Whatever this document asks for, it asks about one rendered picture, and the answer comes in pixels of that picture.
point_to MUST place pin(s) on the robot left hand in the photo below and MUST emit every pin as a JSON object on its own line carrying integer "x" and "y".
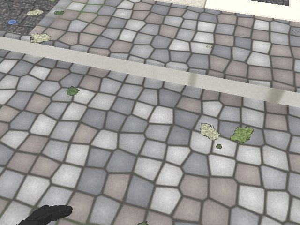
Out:
{"x": 45, "y": 214}

